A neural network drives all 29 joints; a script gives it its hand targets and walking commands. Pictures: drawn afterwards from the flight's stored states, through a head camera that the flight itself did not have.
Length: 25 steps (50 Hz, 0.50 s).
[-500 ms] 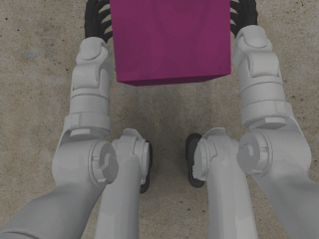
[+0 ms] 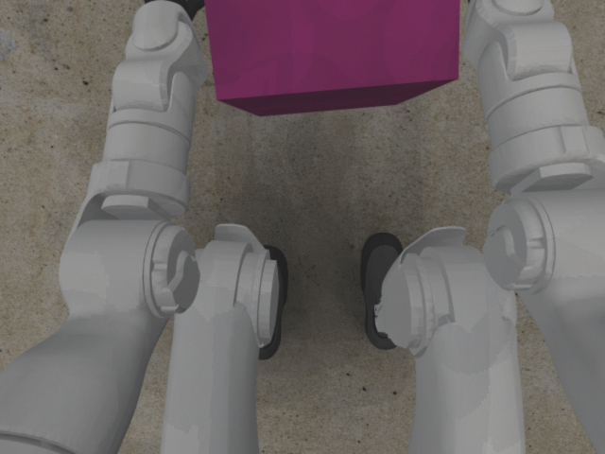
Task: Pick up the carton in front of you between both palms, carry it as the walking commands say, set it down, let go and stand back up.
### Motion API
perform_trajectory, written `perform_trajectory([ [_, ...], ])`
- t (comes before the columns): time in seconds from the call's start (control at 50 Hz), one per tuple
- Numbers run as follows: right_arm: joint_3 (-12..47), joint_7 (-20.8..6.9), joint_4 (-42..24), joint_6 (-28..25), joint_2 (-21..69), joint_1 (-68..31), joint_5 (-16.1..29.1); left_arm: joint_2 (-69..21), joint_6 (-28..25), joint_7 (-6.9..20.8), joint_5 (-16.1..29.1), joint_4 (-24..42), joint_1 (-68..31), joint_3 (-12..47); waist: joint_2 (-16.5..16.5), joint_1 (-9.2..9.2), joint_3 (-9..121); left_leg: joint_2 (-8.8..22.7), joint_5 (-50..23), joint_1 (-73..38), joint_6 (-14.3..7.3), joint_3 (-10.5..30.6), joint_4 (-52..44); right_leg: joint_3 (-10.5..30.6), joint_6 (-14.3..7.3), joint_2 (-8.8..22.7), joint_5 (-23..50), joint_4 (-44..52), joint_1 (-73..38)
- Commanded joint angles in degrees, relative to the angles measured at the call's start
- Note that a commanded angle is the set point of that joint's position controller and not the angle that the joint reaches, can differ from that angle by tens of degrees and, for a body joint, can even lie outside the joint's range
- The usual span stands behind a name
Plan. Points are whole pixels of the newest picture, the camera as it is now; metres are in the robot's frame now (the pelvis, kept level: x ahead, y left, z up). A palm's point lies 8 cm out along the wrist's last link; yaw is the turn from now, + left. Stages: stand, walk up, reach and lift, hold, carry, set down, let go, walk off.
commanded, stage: set down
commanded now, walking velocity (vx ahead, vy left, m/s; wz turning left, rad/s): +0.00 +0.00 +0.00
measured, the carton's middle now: (324, 11) +0.55 -0.01 -0.22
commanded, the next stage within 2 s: none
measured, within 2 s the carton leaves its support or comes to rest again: rests again in 0.14 s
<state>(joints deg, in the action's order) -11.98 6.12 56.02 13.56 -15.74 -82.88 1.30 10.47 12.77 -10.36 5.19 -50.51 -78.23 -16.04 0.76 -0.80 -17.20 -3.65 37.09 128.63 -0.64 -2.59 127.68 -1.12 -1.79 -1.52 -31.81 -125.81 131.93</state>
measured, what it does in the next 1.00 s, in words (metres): stands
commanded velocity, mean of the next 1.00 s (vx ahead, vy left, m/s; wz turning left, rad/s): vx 0.00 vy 0.00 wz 0.00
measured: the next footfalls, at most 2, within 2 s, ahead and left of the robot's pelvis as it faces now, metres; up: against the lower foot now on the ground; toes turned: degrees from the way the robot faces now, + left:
none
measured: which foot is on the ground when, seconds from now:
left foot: down 0.00-1.00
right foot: down 0.00-1.00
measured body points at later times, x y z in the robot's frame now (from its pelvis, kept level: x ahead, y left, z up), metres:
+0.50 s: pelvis -0.01 +0.00 -0.01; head +0.35 -0.01 +0.24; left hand +0.55 +0.15 -0.18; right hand +0.56 -0.16 -0.18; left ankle +0.09 +0.11 -0.33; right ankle +0.11 -0.11 -0.33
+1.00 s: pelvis -0.01 +0.00 -0.02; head +0.36 -0.01 +0.22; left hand +0.54 +0.16 -0.20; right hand +0.56 -0.18 -0.20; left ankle +0.09 +0.11 -0.33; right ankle +0.11 -0.11 -0.33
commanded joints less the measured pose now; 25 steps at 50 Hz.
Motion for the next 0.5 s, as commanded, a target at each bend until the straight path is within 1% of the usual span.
perform_trajectory([
  [0.0,17.8,-16.2,-6.2,-1.8,54.3,-30.6,5.1,-52.4,-1.3,17.6,4.9,8.3,-37.4,22.8,-2.5,-0.11,70.1,-4.2,-23.3,-27.0,0.5,-0.1,-10.1,-0.1,0.0,-5.1,24.1,6.1,-41.7],
  [0.08,17.1,-16.6,-5.4,-2.5,52.8,-32.2,5.5,-50.8,-2.0,17.3,4.6,7.7,-39.0,22.0,-2.4,-0.26,67.8,-4.1,-22.0,-27.5,0.1,0.3,-9.7,-0.3,-0.1,-4.9,21.6,5.6,-39.2],
  [0.18,17.2,-16.5,-5.6,-3.6,50.1,-35.9,6.8,-50.1,-2.6,16.7,5.5,5.7,-40.1,21.7,-1.5,0.24,67.0,-3.9,-21.8,-29.6,0.1,0.3,-8.8,-0.4,-0.3,-4.6,20.1,5.2,-37.2],
  [0.2,17.1,-16.4,-5.0,-3.6,49.7,-35.8,6.6,-50.0,-2.7,16.8,5.5,5.6,-40.6,21.6,-1.1,-0.01,65.9,-4.0,-21.2,-28.5,0.1,0.2,-8.8,-0.3,-0.5,-4.5,19.4,5.1,-37.0],
  [0.24,16.1,-16.5,-3.0,-3.5,49.1,-34.4,5.8,-49.3,-2.7,17.0,4.9,4.3,-40.6,20.6,-1.1,0.19,61.3,-3.9,-19.5,-26.1,0.0,0.3,-8.9,-0.1,-0.6,-4.5,18.0,5.0,-35.6],
  [0.38,12.7,-18.0,2.4,-3.0,47.2,-30.6,3.3,-47.2,-2.1,18.6,1.8,-0.8,-36.9,16.2,-1.1,-0.02,48.0,-3.8,-13.4,-20.8,-0.5,0.8,-9.0,0.4,-1.0,-4.3,11.6,5.1,-30.2],
  [0.48,10.6,-18.7,4.9,-2.4,44.9,-27.9,1.6,-45.1,-1.6,19.3,0.1,-3.2,-34.4,13.6,-1.2,0.03,41.1,-3.7,-10.1,-18.1,-0.8,1.2,-9.0,0.9,-1.3,-4.2,8.6,5.0,-28.6],
])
